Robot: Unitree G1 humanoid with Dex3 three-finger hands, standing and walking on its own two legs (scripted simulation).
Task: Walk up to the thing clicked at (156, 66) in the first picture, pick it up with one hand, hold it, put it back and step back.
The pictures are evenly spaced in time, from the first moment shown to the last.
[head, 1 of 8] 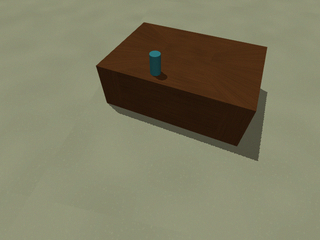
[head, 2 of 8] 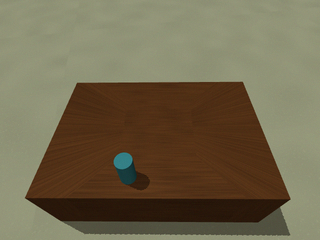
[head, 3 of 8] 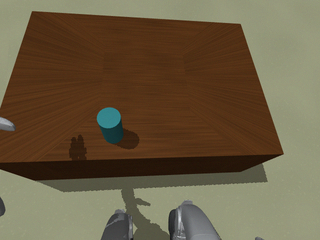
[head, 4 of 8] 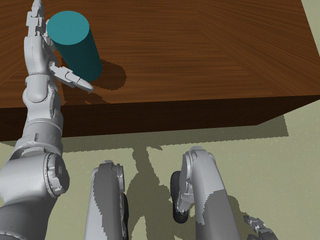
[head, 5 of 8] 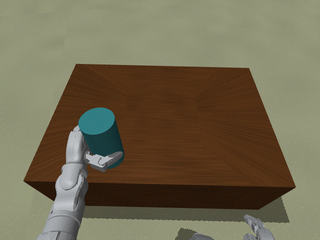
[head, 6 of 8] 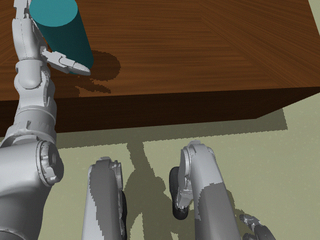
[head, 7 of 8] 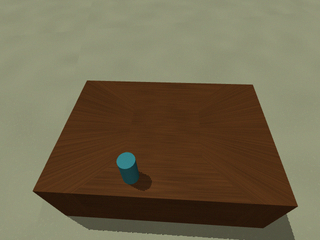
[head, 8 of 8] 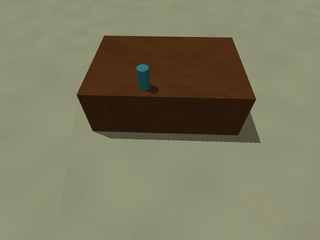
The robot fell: no
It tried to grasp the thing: yes
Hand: left
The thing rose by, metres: 0.34
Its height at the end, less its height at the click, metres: +0.00
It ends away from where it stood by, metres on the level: 0.01
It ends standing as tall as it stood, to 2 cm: yes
